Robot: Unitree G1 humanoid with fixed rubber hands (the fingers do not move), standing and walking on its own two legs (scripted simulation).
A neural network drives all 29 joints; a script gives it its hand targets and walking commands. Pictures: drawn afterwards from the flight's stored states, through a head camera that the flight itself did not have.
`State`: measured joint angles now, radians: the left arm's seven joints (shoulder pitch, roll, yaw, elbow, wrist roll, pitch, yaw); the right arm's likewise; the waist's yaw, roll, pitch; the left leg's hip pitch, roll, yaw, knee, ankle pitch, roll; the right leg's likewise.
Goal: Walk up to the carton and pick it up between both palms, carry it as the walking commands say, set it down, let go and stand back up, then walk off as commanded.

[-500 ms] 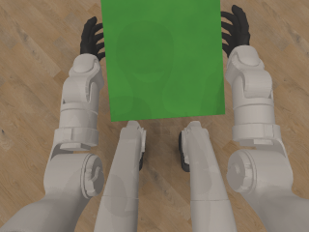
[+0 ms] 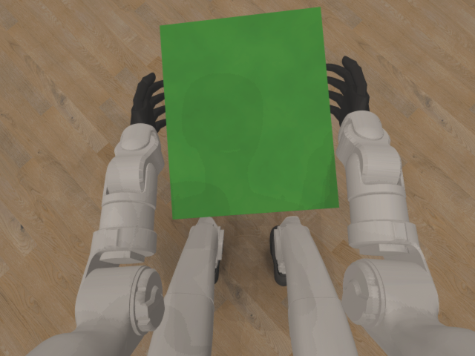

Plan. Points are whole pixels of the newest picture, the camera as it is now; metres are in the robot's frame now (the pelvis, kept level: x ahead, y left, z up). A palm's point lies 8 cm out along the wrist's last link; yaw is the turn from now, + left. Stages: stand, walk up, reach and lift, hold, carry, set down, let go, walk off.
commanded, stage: reach and lift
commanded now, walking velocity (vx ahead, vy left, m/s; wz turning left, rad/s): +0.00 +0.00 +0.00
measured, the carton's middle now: (248, 129) +0.44 +0.01 -0.11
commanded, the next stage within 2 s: none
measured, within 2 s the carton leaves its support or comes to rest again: neither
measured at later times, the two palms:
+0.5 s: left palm (116, 120) +0.40 +0.18 +0.04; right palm (377, 104) +0.42 -0.14 +0.05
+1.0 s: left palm (84, 95) +0.40 +0.17 +0.12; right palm (424, 79) +0.42 -0.14 +0.12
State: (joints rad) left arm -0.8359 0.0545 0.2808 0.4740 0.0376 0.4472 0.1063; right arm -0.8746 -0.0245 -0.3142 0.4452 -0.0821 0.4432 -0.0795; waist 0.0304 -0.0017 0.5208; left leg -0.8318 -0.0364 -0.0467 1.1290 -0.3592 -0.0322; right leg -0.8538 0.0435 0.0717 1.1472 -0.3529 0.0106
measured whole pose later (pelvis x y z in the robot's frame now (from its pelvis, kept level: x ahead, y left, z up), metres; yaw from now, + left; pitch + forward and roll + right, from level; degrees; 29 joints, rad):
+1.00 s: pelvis +0.13 +0.01 +0.10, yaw +1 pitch -4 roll +0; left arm -0.22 -0.12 0.22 0.34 0.19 0.65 0.05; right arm -0.24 0.11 -0.24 0.36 -0.18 0.60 -0.02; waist 0.01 0.01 -0.02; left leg -0.12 -0.02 -0.07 0.44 -0.25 -0.01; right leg -0.13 0.02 0.06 0.45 -0.25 0.00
